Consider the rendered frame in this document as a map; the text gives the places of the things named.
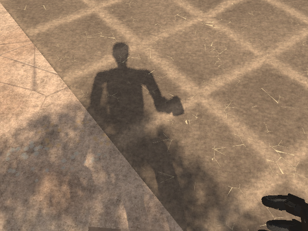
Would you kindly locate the robot right hand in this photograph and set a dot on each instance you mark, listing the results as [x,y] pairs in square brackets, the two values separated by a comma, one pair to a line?
[291,204]

